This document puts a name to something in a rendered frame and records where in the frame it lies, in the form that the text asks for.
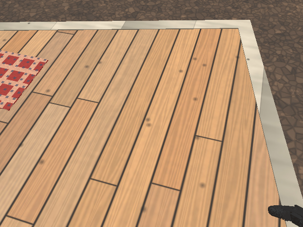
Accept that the robot right hand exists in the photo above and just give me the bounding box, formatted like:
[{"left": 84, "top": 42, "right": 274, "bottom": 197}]
[{"left": 268, "top": 204, "right": 303, "bottom": 227}]

